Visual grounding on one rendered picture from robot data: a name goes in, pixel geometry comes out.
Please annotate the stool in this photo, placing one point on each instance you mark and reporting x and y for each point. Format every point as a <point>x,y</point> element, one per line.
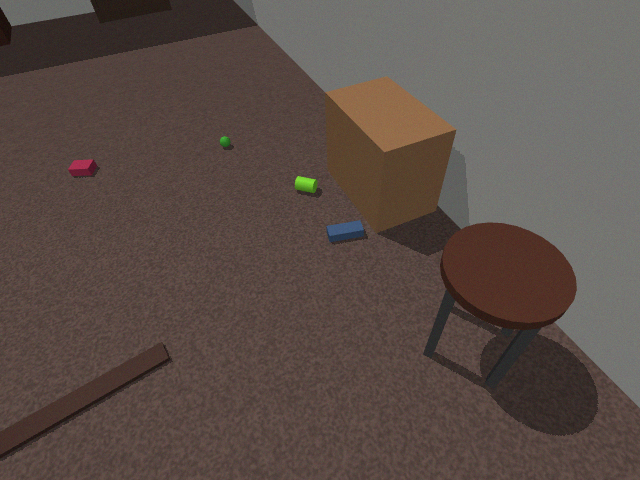
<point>509,277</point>

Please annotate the bookshelf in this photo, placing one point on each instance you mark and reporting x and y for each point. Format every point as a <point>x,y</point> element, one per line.
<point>111,10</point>

